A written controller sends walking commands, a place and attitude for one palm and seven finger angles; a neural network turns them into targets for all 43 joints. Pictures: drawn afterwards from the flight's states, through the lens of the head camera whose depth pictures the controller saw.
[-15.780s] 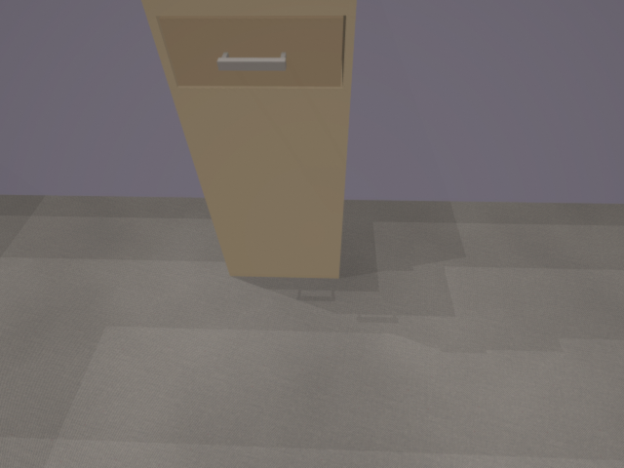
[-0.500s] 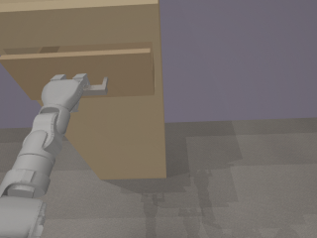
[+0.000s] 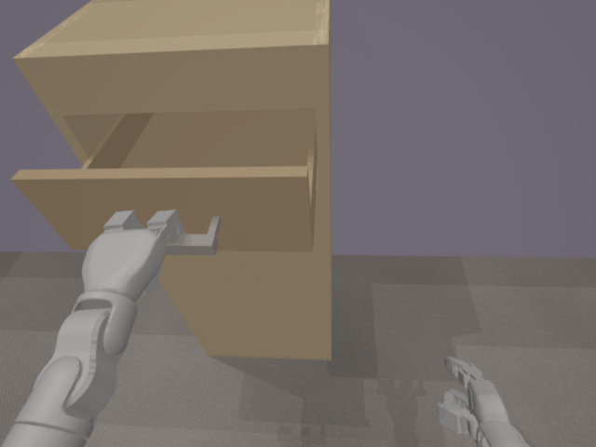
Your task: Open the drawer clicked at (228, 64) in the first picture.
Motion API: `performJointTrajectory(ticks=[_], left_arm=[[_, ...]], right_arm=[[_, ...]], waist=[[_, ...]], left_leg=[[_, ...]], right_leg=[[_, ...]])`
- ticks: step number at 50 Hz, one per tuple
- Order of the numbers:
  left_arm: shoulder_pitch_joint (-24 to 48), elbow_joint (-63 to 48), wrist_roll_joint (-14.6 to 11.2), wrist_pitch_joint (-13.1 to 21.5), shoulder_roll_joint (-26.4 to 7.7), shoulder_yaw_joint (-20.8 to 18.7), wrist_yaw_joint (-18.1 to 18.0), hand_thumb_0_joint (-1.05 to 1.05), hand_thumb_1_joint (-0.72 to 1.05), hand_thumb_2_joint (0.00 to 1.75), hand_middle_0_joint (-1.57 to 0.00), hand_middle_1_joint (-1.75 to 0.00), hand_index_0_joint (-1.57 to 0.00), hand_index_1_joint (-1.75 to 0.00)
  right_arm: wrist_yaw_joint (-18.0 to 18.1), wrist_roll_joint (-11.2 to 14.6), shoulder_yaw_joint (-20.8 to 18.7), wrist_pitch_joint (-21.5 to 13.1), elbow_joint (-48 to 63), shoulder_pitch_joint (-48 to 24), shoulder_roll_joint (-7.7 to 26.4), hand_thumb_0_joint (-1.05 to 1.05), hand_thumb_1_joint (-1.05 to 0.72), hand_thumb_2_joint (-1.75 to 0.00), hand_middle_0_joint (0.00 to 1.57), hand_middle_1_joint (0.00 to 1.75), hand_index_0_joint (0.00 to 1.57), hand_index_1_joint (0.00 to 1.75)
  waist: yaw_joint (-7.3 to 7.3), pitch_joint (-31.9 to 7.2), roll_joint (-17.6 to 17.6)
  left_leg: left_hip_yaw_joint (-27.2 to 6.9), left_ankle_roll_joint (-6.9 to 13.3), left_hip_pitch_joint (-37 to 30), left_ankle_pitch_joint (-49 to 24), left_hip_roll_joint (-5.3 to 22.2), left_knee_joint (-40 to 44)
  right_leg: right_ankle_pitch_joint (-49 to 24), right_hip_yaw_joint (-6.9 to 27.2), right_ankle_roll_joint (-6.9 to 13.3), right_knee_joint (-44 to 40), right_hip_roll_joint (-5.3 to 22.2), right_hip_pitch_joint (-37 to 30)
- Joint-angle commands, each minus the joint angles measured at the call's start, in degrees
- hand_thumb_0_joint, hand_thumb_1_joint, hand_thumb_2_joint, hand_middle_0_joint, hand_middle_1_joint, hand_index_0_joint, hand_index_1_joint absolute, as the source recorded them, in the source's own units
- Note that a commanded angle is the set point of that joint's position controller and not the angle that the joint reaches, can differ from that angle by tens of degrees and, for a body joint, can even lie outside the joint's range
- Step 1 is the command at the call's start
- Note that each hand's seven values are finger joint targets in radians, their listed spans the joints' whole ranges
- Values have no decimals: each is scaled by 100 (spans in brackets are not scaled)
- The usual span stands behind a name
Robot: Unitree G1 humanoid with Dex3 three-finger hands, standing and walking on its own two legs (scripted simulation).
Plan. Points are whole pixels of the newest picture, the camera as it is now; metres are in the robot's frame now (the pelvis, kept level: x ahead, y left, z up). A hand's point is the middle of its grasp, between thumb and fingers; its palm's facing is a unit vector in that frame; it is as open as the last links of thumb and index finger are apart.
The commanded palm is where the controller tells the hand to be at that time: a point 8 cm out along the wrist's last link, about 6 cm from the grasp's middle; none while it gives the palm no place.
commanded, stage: pull the drawer open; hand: left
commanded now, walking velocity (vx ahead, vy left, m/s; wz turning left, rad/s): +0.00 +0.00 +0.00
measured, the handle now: (166, 233) +0.36 +0.22 +0.12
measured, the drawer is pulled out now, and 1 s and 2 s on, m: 0.15 0.30 0.30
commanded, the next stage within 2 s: open the thumb to release the handle in 0.86 s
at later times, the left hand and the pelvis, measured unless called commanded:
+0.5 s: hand (112, 371) +0.18 +0.22 +0.09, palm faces +0.04 -0.09 -1.00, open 5.6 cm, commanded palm +0.13 +0.23 +0.15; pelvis -0.01 -0.01 +0.00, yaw +0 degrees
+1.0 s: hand (94, 403) +0.15 +0.23 +0.09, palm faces +0.06 -0.07 -1.00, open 5.7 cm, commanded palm +0.12 +0.25 +0.15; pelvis -0.03 +0.00 -0.01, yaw -1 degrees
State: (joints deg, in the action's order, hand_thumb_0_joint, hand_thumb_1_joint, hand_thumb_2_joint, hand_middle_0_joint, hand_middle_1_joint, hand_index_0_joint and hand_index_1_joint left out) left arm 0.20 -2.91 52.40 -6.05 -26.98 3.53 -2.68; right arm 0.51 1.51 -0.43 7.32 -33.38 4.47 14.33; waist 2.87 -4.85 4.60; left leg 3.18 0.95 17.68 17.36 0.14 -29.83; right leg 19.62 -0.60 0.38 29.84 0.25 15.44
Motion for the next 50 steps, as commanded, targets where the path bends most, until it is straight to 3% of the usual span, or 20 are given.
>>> performJointTrajectory(ticks=[1,4,6,7,11,12,13,16,23,26,28,30,33,36,39,42,47,48,49,50], left_arm=[[350,-1528,-74,-78,-1210,-942,-161,0,90,90,-40,-135,-40,-135],[-162,-1849,-69,-55,-1002,-835,-169,0,90,90,-40,-135,-40,-135],[-284,-2072,-95,-12,-1212,-1048,-206,0,90,90,-40,-135,-40,-135],[-421,-2230,-69,6,-1052,-947,-224,0,90,90,-40,-135,-40,-135],[-1544,-2640,-214,118,-1310,-1388,-324,0,90,90,-40,-135,-40,-135],[-1613,-2790,-199,124,-1021,-1171,-329,0,90,90,-40,-135,-40,-135],[-1857,-2736,-228,174,-1158,-1369,-364,0,90,90,-40,-135,-40,-135],[-2326,-3018,-290,209,-1264,-1593,-510,0,90,90,-40,-135,-40,-135],[-3014,-3215,-272,361,-1191,-1732,-803,0,90,90,-40,-135,-40,-135],[-3496,-3431,-296,398,-1292,-1904,-945,0,90,90,-40,-135,-40,-135],[-3769,-3464,-319,416,-1148,-1789,-974,0,90,90,-40,-135,-40,-135],[-3903,-3547,-356,407,-1267,-1921,-1030,0,90,90,-40,-135,-40,-135],[-4363,-3620,-397,407,-1206,-1969,-1110,0,90,90,-40,-135,-40,-135],[-4397,-3787,-435,382,-1326,-2083,-1163,0,90,90,-40,-135,-40,-135],[-4204,-3663,-342,413,-1139,-1903,-1187,0,90,90,-40,-135,-40,-135],[-4201,-3829,-320,405,-1103,-1855,-1233,0,90,90,-40,-135,-40,-135],[-4343,-3908,-310,304,-1040,-1783,-1232,0,90,90,-40,-135,-40,-135],[-2626,-3373,-168,384,-1699,-2270,-1278,0,90,90,-40,-135,-40,-135],[-2676,-3208,-134,445,-1527,-2207,-1282,0,83,87,-40,-134,-40,-134],[-2833,-2947,-108,482,-1481,-2183,-1283,0,76,84,-39,-134,-39,-134]], right_arm=[[42,-21,-133,-243,743,-574,609,0,-90,-90,20,30,20,30],[15,-51,-81,-252,775,-680,535,0,-90,-90,20,30,20,30],[8,-76,-69,-259,748,-707,558,0,-90,-90,20,30,20,30],[-10,-101,-47,-283,793,-745,501,0,-90,-90,20,30,20,30],[-25,-110,-41,-326,839,-809,562,0,-90,-90,20,30,20,30],[-32,-137,-5,-335,892,-834,502,0,-90,-90,20,30,20,30],[-17,-127,-40,-343,851,-807,513,0,-90,-90,20,30,20,30],[0,-124,-34,-387,933,-886,589,0,-90,-90,20,30,20,30],[42,-153,-69,-453,969,-777,582,0,-90,-90,20,30,20,30],[52,-133,-83,-490,1043,-844,643,0,-90,-90,20,30,20,30],[33,-133,-92,-486,1044,-750,612,0,-90,-90,20,30,20,30],[51,-129,-92,-465,1101,-789,646,0,-90,-90,20,30,20,30],[54,-116,-75,-475,1141,-802,621,0,-90,-90,20,30,20,30],[65,-87,-81,-447,1188,-925,688,0,-90,-90,20,30,20,30],[44,-133,-69,-495,1178,-791,625,0,-90,-90,20,30,20,30],[14,-142,-61,-543,1203,-761,605,0,-90,-90,20,30,20,30],[-40,-128,-73,-535,1208,-710,612,0,-90,-90,20,30,20,30],[65,-144,-64,-472,872,-716,587,0,-90,-90,20,30,20,30],[131,-196,-85,-523,973,-767,522,0,-90,-90,20,30,20,30],[147,-193,-68,-558,937,-721,480,0,-90,-90,20,30,20,30]], waist=[[203,-1288,-256],[244,-1196,-143],[251,-1205,-90],[295,-1252,-94],[380,-1236,-289],[377,-1218,-421],[359,-1057,-500],[400,-1048,-441],[401,-775,-409],[482,-962,-185],[464,-814,-331],[472,-736,-422],[520,-662,-304],[490,-452,-184],[455,-322,-183],[482,-591,6],[467,-612,12],[150,-126,-296],[354,-223,-199],[303,-106,-277]], left_leg=[[-131,72,-1091,-3507,-46,-16],[-127,65,-1103,-3546,-79,-13],[-132,42,-1132,-3464,-68,-5],[-143,56,-1122,-3459,-75,-13],[-103,34,-1024,-3347,-92,-57],[-106,52,-943,-3204,-111,-43],[-90,47,-880,-3124,-100,-35],[-72,27,-818,-2877,-102,-107],[-66,22,-554,-2220,-119,-171],[-83,-9,-608,-2245,-92,-244],[-65,-4,-483,-2197,-77,-244],[-57,0,-393,-1931,-81,-244],[-48,0,-358,-1800,-52,-248],[-56,-24,-354,-1570,-27,-265],[-98,-10,-331,-1423,-28,-209],[-109,-31,-400,-1557,22,-207],[-127,-46,-402,-1883,79,-236],[-195,-45,-277,-1328,-15,-213],[-207,-7,-357,-1137,-45,-186],[-201,9,-355,-1066,-68,-195]], right_leg=[[-3025,-115,55,-120,-188,-603],[-3120,-131,39,-115,-180,-601],[-3075,-107,65,-154,-183,-666],[-3083,-129,57,-121,-156,-675],[-3489,-60,28,-103,-125,-878],[-3470,-108,6,-69,-87,-855],[-3463,-89,-4,-93,-108,-809],[-3530,9,-8,-90,-94,-776],[-2998,22,-28,-58,-51,-439],[-2999,127,-5,-26,-64,-443],[-2883,40,-41,8,-35,-351],[-2719,69,-60,-12,-28,-299],[-2537,84,-53,-29,-11,-274],[-2237,206,-33,-120,-50,-102],[-1705,43,-27,-138,-76,88],[-1638,-7,-4,-54,-79,51],[-1817,-81,-16,20,-90,26],[-1460,-10,21,-80,-167,382],[-1281,-41,36,-111,-134,269],[-1222,-24,34,-173,-131,329]])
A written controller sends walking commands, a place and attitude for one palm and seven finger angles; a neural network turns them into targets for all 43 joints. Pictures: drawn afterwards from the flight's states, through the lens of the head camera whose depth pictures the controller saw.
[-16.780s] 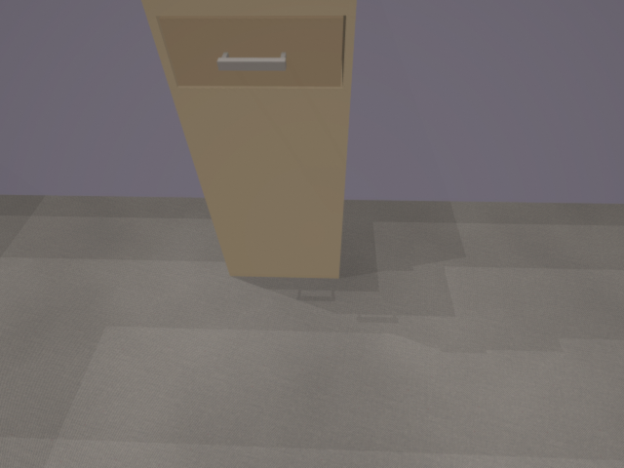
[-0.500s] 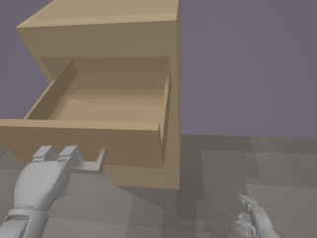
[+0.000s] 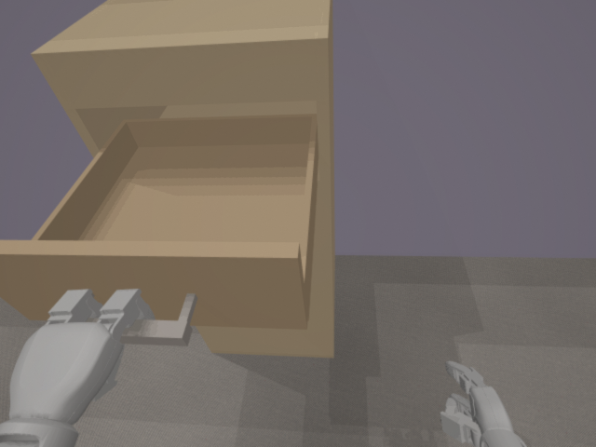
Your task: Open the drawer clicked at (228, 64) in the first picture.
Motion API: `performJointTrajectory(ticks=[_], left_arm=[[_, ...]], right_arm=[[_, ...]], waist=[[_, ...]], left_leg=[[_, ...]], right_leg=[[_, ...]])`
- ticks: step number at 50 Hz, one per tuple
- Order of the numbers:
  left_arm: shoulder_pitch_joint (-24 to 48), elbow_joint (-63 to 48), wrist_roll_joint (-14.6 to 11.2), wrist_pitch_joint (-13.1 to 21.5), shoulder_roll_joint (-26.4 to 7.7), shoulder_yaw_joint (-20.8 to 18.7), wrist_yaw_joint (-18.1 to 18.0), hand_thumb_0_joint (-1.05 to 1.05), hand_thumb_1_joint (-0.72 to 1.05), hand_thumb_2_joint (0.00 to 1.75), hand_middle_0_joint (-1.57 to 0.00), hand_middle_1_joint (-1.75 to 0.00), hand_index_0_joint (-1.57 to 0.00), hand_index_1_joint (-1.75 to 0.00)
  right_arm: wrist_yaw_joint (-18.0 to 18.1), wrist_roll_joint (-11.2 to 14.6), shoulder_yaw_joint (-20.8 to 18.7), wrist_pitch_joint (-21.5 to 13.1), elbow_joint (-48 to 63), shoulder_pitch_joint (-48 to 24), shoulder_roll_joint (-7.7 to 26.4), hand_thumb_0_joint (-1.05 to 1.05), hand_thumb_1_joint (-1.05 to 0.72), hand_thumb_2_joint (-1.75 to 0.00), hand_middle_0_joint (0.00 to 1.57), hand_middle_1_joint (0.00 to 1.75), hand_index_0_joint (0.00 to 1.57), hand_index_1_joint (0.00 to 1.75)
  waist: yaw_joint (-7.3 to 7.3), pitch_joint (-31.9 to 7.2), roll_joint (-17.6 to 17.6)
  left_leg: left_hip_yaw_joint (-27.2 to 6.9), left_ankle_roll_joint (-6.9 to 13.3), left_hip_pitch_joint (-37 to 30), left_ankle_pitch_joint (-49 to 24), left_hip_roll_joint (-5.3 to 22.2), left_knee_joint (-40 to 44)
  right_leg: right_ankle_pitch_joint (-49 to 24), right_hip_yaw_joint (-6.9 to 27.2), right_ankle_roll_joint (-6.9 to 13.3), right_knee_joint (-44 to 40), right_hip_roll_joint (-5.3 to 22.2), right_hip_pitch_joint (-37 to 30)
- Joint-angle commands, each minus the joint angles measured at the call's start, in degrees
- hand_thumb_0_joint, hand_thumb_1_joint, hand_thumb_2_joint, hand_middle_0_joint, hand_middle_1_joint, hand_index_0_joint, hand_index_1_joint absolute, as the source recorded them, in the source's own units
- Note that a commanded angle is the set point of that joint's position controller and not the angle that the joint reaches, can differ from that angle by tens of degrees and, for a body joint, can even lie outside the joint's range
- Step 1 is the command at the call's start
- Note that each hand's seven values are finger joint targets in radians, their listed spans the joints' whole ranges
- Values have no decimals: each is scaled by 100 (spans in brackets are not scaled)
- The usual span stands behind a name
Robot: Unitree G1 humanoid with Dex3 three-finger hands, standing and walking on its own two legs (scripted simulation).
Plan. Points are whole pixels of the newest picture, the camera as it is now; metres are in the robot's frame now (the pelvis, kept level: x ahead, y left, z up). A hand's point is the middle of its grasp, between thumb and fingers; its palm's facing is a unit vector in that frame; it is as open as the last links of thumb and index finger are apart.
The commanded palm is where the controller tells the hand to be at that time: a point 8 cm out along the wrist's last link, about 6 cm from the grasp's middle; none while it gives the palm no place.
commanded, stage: open the thumb to release the handle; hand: left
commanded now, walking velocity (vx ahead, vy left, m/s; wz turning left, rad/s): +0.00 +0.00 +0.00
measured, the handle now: (130, 315) +0.23 +0.22 +0.12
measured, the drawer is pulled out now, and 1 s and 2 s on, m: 0.30 0.30 0.30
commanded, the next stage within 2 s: lift the hand off the handle in 0.46 s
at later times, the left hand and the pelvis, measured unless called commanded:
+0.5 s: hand (104, 368) +0.17 +0.23 +0.10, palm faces +0.06 -0.08 -1.00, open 12.7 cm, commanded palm +0.14 +0.26 +0.15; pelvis -0.01 -0.01 +0.00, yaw +1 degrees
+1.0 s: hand (106, 360) +0.18 +0.23 +0.11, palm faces +0.08 -0.07 -0.99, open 13.6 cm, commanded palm +0.15 +0.24 +0.17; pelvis -0.02 -0.01 +0.01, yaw +2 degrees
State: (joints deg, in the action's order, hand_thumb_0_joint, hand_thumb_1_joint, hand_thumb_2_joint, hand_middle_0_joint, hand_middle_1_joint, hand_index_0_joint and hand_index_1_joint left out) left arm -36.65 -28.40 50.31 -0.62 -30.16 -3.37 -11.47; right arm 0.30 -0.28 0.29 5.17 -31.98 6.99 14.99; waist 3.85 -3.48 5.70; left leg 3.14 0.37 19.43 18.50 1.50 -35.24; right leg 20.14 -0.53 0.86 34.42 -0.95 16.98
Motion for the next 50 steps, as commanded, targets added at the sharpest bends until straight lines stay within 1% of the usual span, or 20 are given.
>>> performJointTrajectory(ticks=[1,5,6,9,11,18,21,24,26,27,28,29,31,34,37,41,43,46,47,50], left_arm=[[891,-449,56,-39,-1150,-1513,-386,0,69,81,-38,-133,-38,-133],[1054,-533,-66,-11,-1000,-1295,-310,0,41,69,-36,-130,-36,-130],[1059,-465,-96,-34,-1062,-1376,-293,0,34,66,-36,-129,-36,-129],[1042,-243,-31,-87,-1108,-1341,-201,0,13,57,-35,-127,-35,-127],[1134,-331,-30,-121,-1272,-1465,-159,0,-1,51,-33,-125,-33,-125],[1112,-195,-100,-58,-1142,-1342,19,0,-50,30,-30,-120,-30,-120],[1143,-261,-165,1,-1381,-1581,19,0,-50,30,-30,-120,-30,-120],[1154,-213,-136,55,-1196,-1402,43,0,-50,30,-30,-120,-30,-120],[1123,-144,-178,58,-1434,-1660,13,0,-50,30,-30,-120,-30,-120],[1224,-130,-133,83,-1320,-1530,26,0,-50,30,-30,-120,-30,-120],[999,-358,-181,104,-298,-562,77,0,-50,30,-30,-120,-30,-120],[1013,-410,-203,157,-630,-870,52,0,-50,30,-30,-120,-30,-120],[956,-441,-185,122,-858,-1036,-16,0,-50,30,-30,-120,-30,-120],[1404,-249,94,58,-865,-901,-60,0,-50,30,-30,-120,-30,-120],[1700,-171,216,20,-905,-859,-54,0,-50,30,-30,-120,-30,-120],[1951,-72,81,-25,-882,-796,41,0,-50,30,-30,-120,-30,-120],[2209,274,93,-36,-818,-662,95,0,-50,30,-30,-120,-30,-120],[2924,-62,91,-6,-1209,-851,145,0,-50,30,-30,-120,-30,-120],[3011,-199,138,13,-1123,-744,162,0,-50,30,-30,-120,-30,-120],[2811,-313,21,-24,-1093,-761,250,0,-50,30,-30,-120,-30,-120]], right_arm=[[179,30,-170,-382,794,-1038,432,0,-90,-90,20,30,20,30],[194,33,-206,-401,724,-941,418,0,-90,-90,20,30,20,30],[197,46,-196,-418,687,-1003,416,0,-90,-90,20,30,20,30],[207,31,-158,-339,635,-1022,408,0,-90,-90,20,30,20,30],[217,47,-127,-334,668,-1165,435,0,-90,-90,20,30,20,30],[240,31,-98,-310,634,-1113,390,0,-90,-90,20,30,20,30],[253,60,-103,-332,644,-1216,445,0,-90,-90,20,30,20,30],[252,29,-110,-320,649,-1130,415,0,-90,-90,20,30,20,30],[276,53,-107,-325,622,-1221,441,0,-90,-90,20,30,20,30],[268,23,-94,-313,616,-1156,404,0,-90,-90,20,30,20,30],[186,7,-117,-376,727,-1164,351,0,-90,-90,20,30,20,30],[160,46,-188,-409,679,-1014,421,0,-90,-90,20,30,20,30],[170,38,-180,-408,686,-1155,488,0,-90,-90,20,30,20,30],[173,-22,-156,-378,637,-1105,443,0,-90,-90,20,30,20,30],[185,-31,-141,-401,605,-1125,400,0,-90,-90,20,30,20,30],[230,34,-153,-406,570,-1236,407,0,-90,-90,20,30,20,30],[270,19,-131,-397,469,-1153,359,0,-90,-90,20,30,20,30],[315,48,-93,-419,473,-1338,387,0,-90,-90,20,30,20,30],[312,8,-61,-442,498,-1276,326,0,-90,-90,20,30,20,30],[302,34,-78,-427,491,-1301,328,0,-90,-90,20,30,20,30]], waist=[[273,-449,-256],[286,-852,-185],[301,-822,-103],[317,-564,-557],[358,-660,-438],[353,-534,-393],[378,-536,-256],[358,-434,-391],[390,-496,-274],[374,-478,-320],[281,-422,-213],[249,-527,-381],[314,-617,-196],[245,-400,-599],[262,-520,-456],[231,-576,-324],[180,-326,-453],[198,-503,-212],[255,-728,-185],[280,-695,-197]], left_leg=[[-196,49,-657,-1250,-194,364],[-190,25,-801,-1677,-209,376],[-198,2,-832,-1676,-196,384],[-196,28,-656,-1604,-231,446],[-196,21,-742,-1600,-225,459],[-164,44,-749,-1499,-265,547],[-163,20,-789,-1443,-254,543],[-150,50,-735,-1447,-285,547],[-160,32,-789,-1410,-289,522],[-161,41,-720,-1394,-308,540],[-136,54,-772,-1459,-306,527],[-138,44,-786,-1551,-260,504],[-140,11,-789,-1515,-255,506],[-153,54,-635,-1253,-292,518],[-151,66,-733,-1182,-283,529],[-177,63,-871,-1231,-277,583],[-162,77,-787,-1083,-280,648],[-201,78,-1010,-1031,-275,725],[-215,90,-1078,-1159,-289,743],[-215,84,-1170,-1425,-284,816]], right_leg=[[-1325,13,5,-651,-19,69],[-1774,-78,-23,-567,15,-169],[-1791,-34,-4,-593,6,-188],[-1848,-12,-25,-660,30,-222],[-1917,99,0,-698,26,-342],[-1833,79,-33,-819,68,-400],[-1792,186,-16,-879,46,-421],[-1827,105,-44,-883,85,-369],[-1844,243,-14,-915,57,-423],[-1761,164,-22,-885,88,-401],[-1814,20,-50,-858,109,-259],[-1827,26,-51,-845,67,-240],[-1795,96,-25,-836,40,-276],[-1452,68,-43,-887,91,-109],[-1251,69,-20,-898,104,-110],[-1355,71,-14,-929,62,-200],[-1114,-5,-40,-1002,79,-98],[-934,81,-15,-1114,73,-205],[-995,3,-15,-1065,112,-325],[-1333,-27,-26,-1101,89,-483]])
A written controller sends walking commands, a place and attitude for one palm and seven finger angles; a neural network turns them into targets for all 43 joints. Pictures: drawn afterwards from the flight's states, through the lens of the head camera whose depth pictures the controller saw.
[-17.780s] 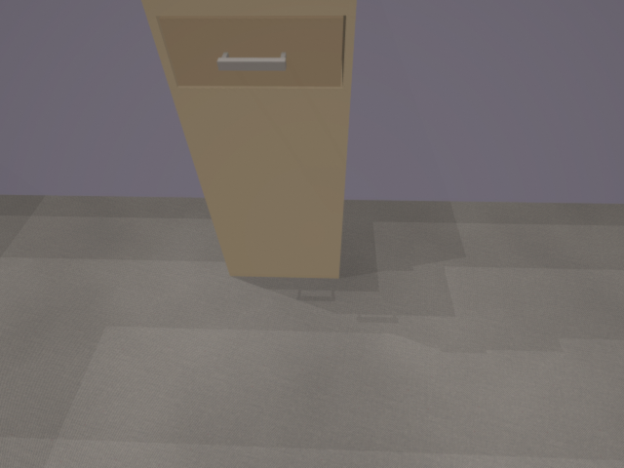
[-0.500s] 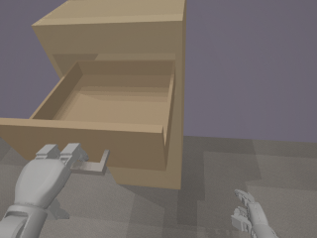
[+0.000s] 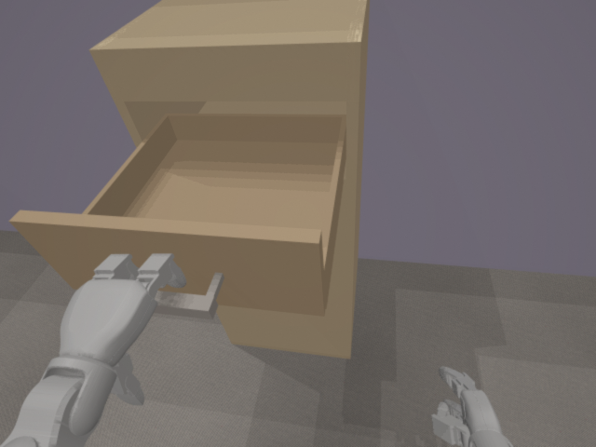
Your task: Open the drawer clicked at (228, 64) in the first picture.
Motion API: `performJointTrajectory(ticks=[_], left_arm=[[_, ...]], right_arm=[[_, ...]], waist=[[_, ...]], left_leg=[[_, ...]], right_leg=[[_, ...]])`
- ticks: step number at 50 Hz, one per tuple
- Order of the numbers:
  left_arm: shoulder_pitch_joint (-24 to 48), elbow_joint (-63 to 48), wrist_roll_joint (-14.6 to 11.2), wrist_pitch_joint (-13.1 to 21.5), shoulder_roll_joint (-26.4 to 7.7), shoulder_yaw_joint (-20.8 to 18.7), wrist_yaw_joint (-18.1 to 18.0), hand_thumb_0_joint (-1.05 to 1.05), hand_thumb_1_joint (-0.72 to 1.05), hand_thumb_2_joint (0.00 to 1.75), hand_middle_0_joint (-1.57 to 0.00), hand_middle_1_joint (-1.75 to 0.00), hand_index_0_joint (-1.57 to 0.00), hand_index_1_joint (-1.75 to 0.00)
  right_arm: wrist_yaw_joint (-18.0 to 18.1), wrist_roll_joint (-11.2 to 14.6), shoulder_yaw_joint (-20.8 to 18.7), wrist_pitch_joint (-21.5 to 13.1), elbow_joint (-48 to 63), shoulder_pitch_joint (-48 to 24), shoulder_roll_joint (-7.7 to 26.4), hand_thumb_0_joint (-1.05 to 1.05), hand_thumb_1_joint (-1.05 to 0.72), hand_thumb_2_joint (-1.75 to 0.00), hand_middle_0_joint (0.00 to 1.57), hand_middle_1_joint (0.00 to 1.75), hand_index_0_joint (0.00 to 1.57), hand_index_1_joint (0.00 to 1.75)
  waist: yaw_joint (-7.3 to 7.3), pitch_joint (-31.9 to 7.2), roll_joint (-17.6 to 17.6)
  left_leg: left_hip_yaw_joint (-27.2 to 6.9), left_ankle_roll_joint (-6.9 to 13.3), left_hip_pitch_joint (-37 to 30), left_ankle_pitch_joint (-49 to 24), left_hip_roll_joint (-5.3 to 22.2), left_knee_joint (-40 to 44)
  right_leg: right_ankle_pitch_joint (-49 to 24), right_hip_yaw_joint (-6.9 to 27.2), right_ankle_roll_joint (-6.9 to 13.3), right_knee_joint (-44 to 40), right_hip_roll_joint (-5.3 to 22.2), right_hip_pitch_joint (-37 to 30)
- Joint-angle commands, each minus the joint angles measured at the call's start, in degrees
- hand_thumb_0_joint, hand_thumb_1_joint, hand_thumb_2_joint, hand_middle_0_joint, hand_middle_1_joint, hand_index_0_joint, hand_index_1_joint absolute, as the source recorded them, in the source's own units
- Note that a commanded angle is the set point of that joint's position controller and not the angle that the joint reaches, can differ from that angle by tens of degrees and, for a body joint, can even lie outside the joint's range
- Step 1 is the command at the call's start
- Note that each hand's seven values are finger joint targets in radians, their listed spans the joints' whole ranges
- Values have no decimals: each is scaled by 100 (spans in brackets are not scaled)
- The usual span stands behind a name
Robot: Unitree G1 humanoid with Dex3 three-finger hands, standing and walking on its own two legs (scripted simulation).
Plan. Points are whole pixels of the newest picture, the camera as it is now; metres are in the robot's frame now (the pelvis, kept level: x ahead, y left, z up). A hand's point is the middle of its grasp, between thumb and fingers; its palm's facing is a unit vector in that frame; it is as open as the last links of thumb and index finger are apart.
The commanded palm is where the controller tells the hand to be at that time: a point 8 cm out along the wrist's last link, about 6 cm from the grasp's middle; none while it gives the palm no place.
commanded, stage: lift the hand off the handle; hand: left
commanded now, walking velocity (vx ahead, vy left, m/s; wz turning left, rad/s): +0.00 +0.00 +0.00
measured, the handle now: (163, 288) +0.26 +0.21 +0.12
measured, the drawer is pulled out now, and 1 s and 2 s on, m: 0.30 0.30 0.30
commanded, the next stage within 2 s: draw the hand back to the body in 1.16 s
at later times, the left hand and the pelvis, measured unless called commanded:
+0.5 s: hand (108, 294) +0.22 +0.24 +0.16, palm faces +0.13 -0.07 -0.99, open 13.3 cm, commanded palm +0.19 +0.24 +0.24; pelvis -0.01 +0.01 +0.01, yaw +1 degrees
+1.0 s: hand (78, 232) +0.24 +0.25 +0.24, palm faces +0.20 -0.03 -0.98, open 13.8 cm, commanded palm +0.18 +0.24 +0.31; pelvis -0.02 +0.00 +0.01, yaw +0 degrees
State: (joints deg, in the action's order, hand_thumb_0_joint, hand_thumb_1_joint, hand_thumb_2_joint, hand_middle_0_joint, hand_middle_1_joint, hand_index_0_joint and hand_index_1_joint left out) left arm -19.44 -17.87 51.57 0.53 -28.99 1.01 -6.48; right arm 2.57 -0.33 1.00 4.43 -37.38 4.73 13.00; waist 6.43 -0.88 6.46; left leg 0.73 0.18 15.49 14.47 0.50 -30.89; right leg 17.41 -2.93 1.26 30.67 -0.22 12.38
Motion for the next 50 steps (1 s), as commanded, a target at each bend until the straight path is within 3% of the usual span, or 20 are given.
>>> performJointTrajectory(ticks=[1,5,11,14,16,19,21,23,26,30,31,32,33,34,40,41,43,46,48,50], left_arm=[[1167,-1402,-222,-158,-1322,-1333,-202,0,-50,30,-30,-120,-30,-120],[1332,-1290,-296,-177,-1380,-1351,-24,0,-50,30,-30,-120,-30,-120],[1730,-1541,-503,-284,-1470,-1395,290,0,-50,30,-30,-120,-30,-120],[2008,-1579,-518,-299,-1276,-1044,427,0,-50,30,-30,-120,-30,-120],[2164,-1605,-598,-324,-1599,-1353,504,0,-50,30,-30,-120,-30,-120],[2255,-1822,-504,-307,-1632,-1296,561,0,-50,30,-30,-120,-30,-120],[2495,-1993,-639,-308,-1847,-1517,594,0,-50,30,-30,-120,-30,-120],[2593,-1819,-602,-300,-1526,-1174,651,0,-50,30,-30,-120,-30,-120],[2817,-2189,-803,-340,-1736,-1379,743,0,-50,30,-30,-120,-30,-120],[2999,-1994,-685,-499,-1549,-1082,845,0,-50,30,-30,-120,-30,-120],[3134,-2105,-814,-526,-1807,-1397,867,0,-50,30,-30,-120,-30,-120],[3256,-2045,-739,-553,-1622,-1113,925,0,-50,30,-30,-120,-30,-120],[3167,-1706,-702,-629,-1657,-1150,950,0,-50,30,-30,-120,-30,-120],[3277,-1757,-717,-693,-1607,-1076,991,0,-50,30,-30,-120,-30,-120],[3504,-1180,-777,-1193,-1965,-1353,1412,0,-50,30,-30,-120,-30,-120],[3450,-1284,-915,-1221,-2300,-1743,1468,0,-50,30,-30,-120,-30,-120],[3266,-1222,-921,-1293,-2140,-1554,1678,0,-50,30,-30,-120,-30,-120],[3204,-1685,-1139,-1293,-2571,-1961,1881,0,-50,30,-30,-120,-30,-120],[3152,-1636,-1147,-1238,-2410,-1784,2043,0,-50,30,-30,-120,-30,-120],[3278,-2154,-1254,-1085,-2630,-1974,2072,0,-50,30,-30,-120,-30,-120]], right_arm=[[72,88,-117,-388,1039,-1183,546,0,-90,-90,20,30,20,30],[76,54,-98,-364,993,-1144,533,0,-90,-90,20,30,20,30],[17,156,-56,-394,1042,-1344,570,0,-90,-90,20,30,20,30],[12,113,-62,-402,1001,-1262,583,0,-90,-90,20,30,20,30],[16,181,-41,-458,1020,-1347,615,0,-90,-90,20,30,20,30],[5,117,-46,-431,1015,-1276,607,0,-90,-90,20,30,20,30],[-1,180,-14,-500,1069,-1428,620,0,-90,-90,20,30,20,30],[-24,137,-27,-488,980,-1324,572,0,-90,-90,20,30,20,30],[-72,234,-10,-537,1067,-1483,630,0,-90,-90,20,30,20,30],[-118,178,3,-486,1019,-1423,609,0,-90,-90,20,30,20,30],[-129,263,14,-536,1051,-1547,632,0,-90,-90,20,30,20,30],[-143,185,58,-520,1057,-1524,578,0,-90,-90,20,30,20,30],[-138,210,29,-467,968,-1487,589,0,-90,-90,20,30,20,30],[-156,217,47,-435,996,-1518,617,0,-90,-90,20,30,20,30],[-243,282,100,-233,1065,-1632,695,0,-90,-90,20,30,20,30],[-253,337,102,-255,1109,-1715,718,0,-90,-90,20,30,20,30],[-275,306,134,-167,1161,-1684,679,0,-90,-90,20,30,20,30],[-281,366,114,-204,1299,-1778,765,0,-90,-90,20,30,20,30],[-275,323,131,-203,1293,-1657,731,0,-90,-90,20,30,20,30],[-264,313,104,-274,1373,-1647,765,0,-90,-90,20,30,20,30]], waist=[[9,-939,-201],[18,-717,-490],[-6,-705,-132],[-56,-666,-114],[-37,-699,-103],[14,-871,-233],[10,-886,-7],[-35,-791,-73],[-15,-857,172],[-1,-838,-161],[0,-877,-99],[48,-1003,-175],[-6,-690,-250],[25,-756,-210],[128,-841,-470],[147,-976,-408],[132,-1022,-501],[123,-1193,-275],[55,-1044,-445],[64,-1181,-280]], left_leg=[[-16,80,-802,-997,-164,402],[5,102,-774,-998,-175,543],[-38,55,-932,-952,-129,704],[-43,62,-972,-926,-150,835],[-83,49,-953,-788,-116,866],[-85,70,-1059,-1031,-150,906],[-117,43,-1068,-947,-114,878],[-105,44,-1085,-1011,-139,956],[-166,6,-1074,-913,-99,1002],[-150,15,-1065,-1043,-136,1068],[-188,-2,-999,-899,-82,1065],[-162,17,-999,-897,-156,1091],[-139,5,-939,-838,-117,1144],[-147,5,-918,-802,-135,1176],[-61,20,-656,-904,-149,1093],[-87,15,-629,-905,-110,1013],[-7,39,-605,-1063,-159,944],[-32,47,-623,-1132,-137,781],[12,78,-598,-1148,-178,761],[-19,86,-714,-1193,-200,699]], right_leg=[[-1018,249,-42,-758,-14,-74],[-1024,179,-93,-869,14,-132],[-816,175,-72,-995,-28,-241],[-729,90,-93,-1055,-7,-243],[-615,130,-72,-1068,-37,-328],[-783,90,-79,-1084,-6,-446],[-755,136,-53,-1076,-29,-466],[-717,66,-63,-1115,-15,-403],[-741,92,-44,-1057,-53,-488],[-772,37,-83,-1095,-32,-464],[-739,80,-50,-1043,-71,-548],[-636,57,-64,-1044,-35,-585],[-577,52,-68,-1107,-45,-455],[-567,42,-83,-1112,-31,-495],[-747,114,-90,-984,13,-639],[-858,176,-69,-922,0,-737],[-1016,151,-110,-856,43,-753],[-1268,232,-100,-775,34,-769],[-1211,154,-148,-775,46,-617],[-1269,151,-160,-764,47,-586]])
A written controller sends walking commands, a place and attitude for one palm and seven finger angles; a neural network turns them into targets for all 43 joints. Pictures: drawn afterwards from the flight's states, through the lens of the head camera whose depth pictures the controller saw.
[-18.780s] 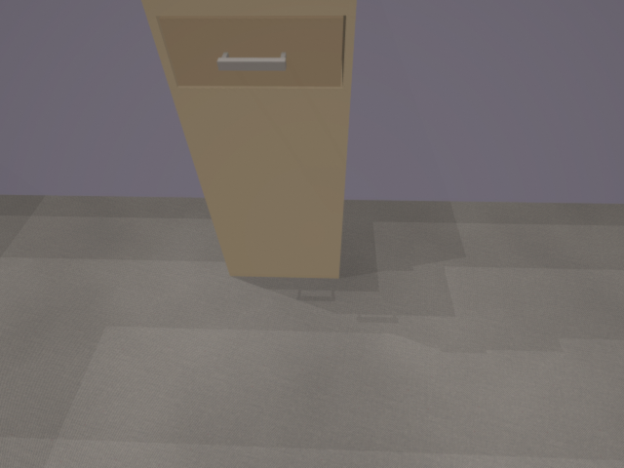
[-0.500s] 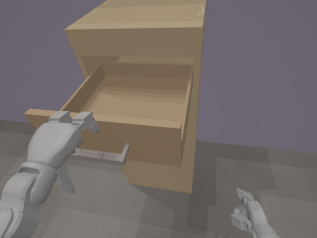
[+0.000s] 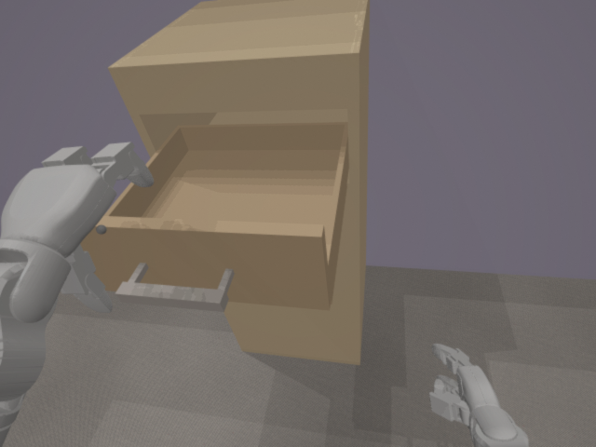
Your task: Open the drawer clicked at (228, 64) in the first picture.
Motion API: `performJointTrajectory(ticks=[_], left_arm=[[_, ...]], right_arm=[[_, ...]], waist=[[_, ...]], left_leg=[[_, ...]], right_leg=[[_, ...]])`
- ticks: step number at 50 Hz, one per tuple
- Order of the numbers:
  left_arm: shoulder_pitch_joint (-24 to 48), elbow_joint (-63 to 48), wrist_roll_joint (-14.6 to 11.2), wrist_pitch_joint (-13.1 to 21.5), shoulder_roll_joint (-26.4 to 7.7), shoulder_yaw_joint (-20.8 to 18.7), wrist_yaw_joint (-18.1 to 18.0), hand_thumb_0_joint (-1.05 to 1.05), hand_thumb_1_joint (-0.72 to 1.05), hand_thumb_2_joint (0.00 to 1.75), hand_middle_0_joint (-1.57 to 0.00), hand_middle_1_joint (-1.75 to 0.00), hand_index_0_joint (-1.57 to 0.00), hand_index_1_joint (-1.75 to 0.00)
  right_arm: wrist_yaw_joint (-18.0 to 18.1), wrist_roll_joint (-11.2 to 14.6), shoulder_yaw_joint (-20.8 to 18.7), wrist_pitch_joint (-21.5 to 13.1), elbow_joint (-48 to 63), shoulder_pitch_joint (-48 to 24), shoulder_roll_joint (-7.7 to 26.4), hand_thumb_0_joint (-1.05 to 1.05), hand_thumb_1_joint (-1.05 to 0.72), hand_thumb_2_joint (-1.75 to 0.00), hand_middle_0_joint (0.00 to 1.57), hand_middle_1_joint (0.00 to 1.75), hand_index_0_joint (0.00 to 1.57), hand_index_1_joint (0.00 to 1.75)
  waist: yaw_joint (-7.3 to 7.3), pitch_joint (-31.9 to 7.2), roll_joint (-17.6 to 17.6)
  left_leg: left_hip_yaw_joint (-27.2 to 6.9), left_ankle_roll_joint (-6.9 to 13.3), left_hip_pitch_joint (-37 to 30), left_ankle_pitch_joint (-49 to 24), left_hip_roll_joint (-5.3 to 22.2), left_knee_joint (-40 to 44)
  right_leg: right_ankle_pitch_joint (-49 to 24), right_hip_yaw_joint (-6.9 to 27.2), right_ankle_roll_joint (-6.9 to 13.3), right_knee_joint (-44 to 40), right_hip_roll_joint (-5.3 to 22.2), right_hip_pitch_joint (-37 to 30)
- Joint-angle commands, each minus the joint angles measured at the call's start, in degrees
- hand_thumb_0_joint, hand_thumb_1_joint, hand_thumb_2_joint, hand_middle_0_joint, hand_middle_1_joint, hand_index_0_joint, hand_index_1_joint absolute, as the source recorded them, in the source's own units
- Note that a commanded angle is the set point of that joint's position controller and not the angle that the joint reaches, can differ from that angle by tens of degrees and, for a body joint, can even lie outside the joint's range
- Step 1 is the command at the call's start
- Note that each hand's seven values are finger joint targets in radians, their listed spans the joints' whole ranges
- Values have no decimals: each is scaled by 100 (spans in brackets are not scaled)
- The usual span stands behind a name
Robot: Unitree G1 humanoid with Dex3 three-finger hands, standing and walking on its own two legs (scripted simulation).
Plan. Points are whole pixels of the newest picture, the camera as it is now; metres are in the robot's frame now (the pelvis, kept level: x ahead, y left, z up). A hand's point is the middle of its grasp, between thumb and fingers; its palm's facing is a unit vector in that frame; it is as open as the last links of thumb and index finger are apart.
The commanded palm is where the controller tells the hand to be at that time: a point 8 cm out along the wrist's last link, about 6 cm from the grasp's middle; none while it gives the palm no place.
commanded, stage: lift the hand off the handle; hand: left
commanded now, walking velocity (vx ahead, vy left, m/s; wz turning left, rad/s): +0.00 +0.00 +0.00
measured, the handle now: (177, 284) +0.28 +0.21 +0.11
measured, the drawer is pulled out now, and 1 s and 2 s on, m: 0.30 0.30 0.30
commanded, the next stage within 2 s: draw the hand back to the body in 0.16 s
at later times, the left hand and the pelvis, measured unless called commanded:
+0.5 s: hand (99, 237) +0.24 +0.23 +0.24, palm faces +0.20 -0.02 -0.98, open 13.8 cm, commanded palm +0.19 +0.25 +0.31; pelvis +0.00 +0.00 +0.00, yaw +1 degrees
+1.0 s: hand (73, 228) +0.21 +0.21 +0.28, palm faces +0.41 -0.67 -0.62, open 13.6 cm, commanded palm +0.16 +0.26 +0.30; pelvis +0.00 +0.00 +0.00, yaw +1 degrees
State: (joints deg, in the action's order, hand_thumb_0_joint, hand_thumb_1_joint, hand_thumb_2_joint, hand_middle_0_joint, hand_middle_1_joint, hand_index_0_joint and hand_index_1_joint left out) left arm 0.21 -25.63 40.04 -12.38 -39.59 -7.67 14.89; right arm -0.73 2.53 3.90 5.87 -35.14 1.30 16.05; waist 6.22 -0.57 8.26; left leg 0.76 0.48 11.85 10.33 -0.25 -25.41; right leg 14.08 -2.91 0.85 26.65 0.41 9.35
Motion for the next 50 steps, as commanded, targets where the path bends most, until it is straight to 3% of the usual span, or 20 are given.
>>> performJointTrajectory(ticks=[1,8,12,14,16,19,22,23,26,31,33,37,39,41,43,44,45,46,48,50], left_arm=[[1307,-1614,-247,263,-1625,-1213,-83,0,-50,30,-30,-120,-30,-120],[1857,-143,-203,323,-1372,-964,-165,0,-50,30,-30,-120,-30,-120],[1971,-700,-140,350,-1654,-1115,-201,0,-50,30,-30,-120,-30,-120],[1537,-843,-193,370,-1604,-1152,-171,0,-50,30,-30,-120,-30,-120],[1306,-1044,-288,367,-1693,-1264,-146,0,-50,30,-30,-120,-30,-120],[1146,-952,-276,389,-1571,-1227,-115,0,-50,30,-30,-120,-30,-120],[1215,-1308,-316,487,-1801,-1514,-206,0,-50,30,-30,-120,-30,-120],[953,-1075,-361,487,-1719,-1560,-241,0,-50,30,-30,-120,-30,-120],[764,-1170,-532,513,-1928,-1913,-343,0,-50,30,-30,-120,-30,-120],[588,-1123,-597,387,-1452,-1460,-317,0,-50,30,-30,-120,-30,-120],[620,-1099,-509,348,-1278,-1170,-255,0,-50,30,-30,-120,-30,-120],[819,-1651,-281,368,-1759,-1433,-234,0,-50,30,-30,-120,-30,-120],[565,-1612,-264,422,-1867,-1628,-263,0,-50,30,-30,-120,-30,-120],[453,-1863,-397,485,-2146,-1995,-334,0,-50,30,-30,-120,-30,-120],[264,-1556,-452,529,-1944,-1934,-305,0,-50,30,-30,-120,-30,-120],[1031,-2288,-4031,1391,353,-1939,-997,0,-47,32,-30,-118,-30,-118],[272,-1576,-4098,1695,-312,-2452,-1407,0,-43,33,-29,-115,-29,-115],[-66,-1395,-4149,1777,-288,-2497,-1526,0,-40,34,-29,-113,-29,-113],[45,-1591,-4598,2049,-15,-2710,-1706,0,-32,37,-29,-109,-29,-109],[125,-1697,-4697,2285,92,-2807,-1861,0,-26,40,-28,-104,-28,-104]], right_arm=[[86,76,-190,-515,1198,-1375,468,0,-90,-90,20,30,20,30],[132,62,-224,-598,886,-1030,496,0,-90,-90,20,30,20,30],[89,16,-226,-639,1008,-1131,500,0,-90,-90,20,30,20,30],[80,23,-245,-608,1061,-1131,490,0,-90,-90,20,30,20,30],[86,73,-243,-620,1084,-1204,524,0,-90,-90,20,30,20,30],[80,29,-205,-599,1081,-1136,487,0,-90,-90,20,30,20,30],[79,-17,-186,-666,1118,-1118,443,0,-90,-90,20,30,20,30],[91,-6,-211,-665,1072,-1053,416,0,-90,-90,20,30,20,30],[89,62,-255,-702,1058,-1070,495,0,-90,-90,20,30,20,30],[86,111,-255,-734,1064,-1131,494,0,-90,-90,20,30,20,30],[95,57,-237,-719,1060,-1049,458,0,-90,-90,20,30,20,30],[101,-6,-191,-700,1121,-1123,468,0,-90,-90,20,30,20,30],[119,-15,-215,-659,1087,-1077,473,0,-90,-90,20,30,20,30],[143,40,-222,-708,1114,-1141,508,0,-90,-90,20,30,20,30],[137,-27,-203,-681,1063,-1024,399,0,-90,-90,20,30,20,30],[274,1,-190,-1075,1301,-457,-92,0,-90,-90,20,30,20,30],[403,-102,-162,-1252,935,-374,165,0,-90,-90,20,30,20,30],[416,-111,-153,-1331,791,-504,208,0,-90,-90,20,30,20,30],[472,-89,-219,-1379,723,-338,175,0,-90,-90,20,30,20,30],[519,-119,-264,-1487,656,-296,134,0,-90,-90,20,30,20,30]], waist=[[74,-1211,-236],[-29,-475,-595],[131,-1440,-336],[107,-1348,-521],[93,-1291,-214],[59,-911,-579],[149,-1269,-371],[110,-976,-547],[135,-1017,-473],[66,-782,-282],[38,-740,-543],[147,-1230,-347],[128,-1069,-506],[150,-1161,-212],[142,-960,-334],[-495,-290,-1020],[-412,-60,-1364],[-397,249,-1199],[-345,-175,-1198],[-265,-389,-492]], left_leg=[[-65,47,-418,-756,-99,82],[-63,-5,-33,-157,-65,232],[-83,-7,-224,-533,-154,68],[-51,9,-189,-532,-139,58],[-58,-12,-197,-516,-99,2],[-55,6,-41,-371,-93,84],[-90,4,-163,-545,-132,20],[-58,0,-115,-514,-80,41],[-103,-21,-145,-477,-38,-6],[-100,-39,-107,-330,-31,94],[-99,-15,-54,-201,-47,188],[-145,-5,-125,-278,-112,133],[-129,4,-128,-314,-81,128],[-163,-26,-197,-403,-20,43],[-105,-17,-182,-461,-59,86],[-112,43,-657,177,150,152],[-222,37,-620,541,281,214],[-280,3,-477,769,260,262],[-181,14,-616,658,267,387],[-98,-11,-745,673,245,480]], right_leg=[[-954,196,-94,-378,-39,-229],[-71,75,-108,-537,-12,271],[-565,245,-58,-334,57,-295],[-683,231,-107,-321,62,-289],[-731,283,-65,-308,42,-253],[-484,116,-133,-349,13,-3],[-601,159,-88,-269,41,-184],[-567,81,-116,-300,14,-26],[-587,141,-97,-351,-10,-49],[-448,75,-102,-344,-25,125],[-265,1,-136,-328,-5,156],[-258,119,-79,-274,18,-148],[-309,76,-113,-322,15,-66],[-494,151,-68,-315,-5,-132],[-445,9,-109,-335,-2,-17],[-202,-105,45,-881,-140,474],[72,3,46,-925,-147,562],[211,54,69,-965,-159,618],[279,-33,-8,-1083,-24,262],[347,14,6,-1089,15,80]])
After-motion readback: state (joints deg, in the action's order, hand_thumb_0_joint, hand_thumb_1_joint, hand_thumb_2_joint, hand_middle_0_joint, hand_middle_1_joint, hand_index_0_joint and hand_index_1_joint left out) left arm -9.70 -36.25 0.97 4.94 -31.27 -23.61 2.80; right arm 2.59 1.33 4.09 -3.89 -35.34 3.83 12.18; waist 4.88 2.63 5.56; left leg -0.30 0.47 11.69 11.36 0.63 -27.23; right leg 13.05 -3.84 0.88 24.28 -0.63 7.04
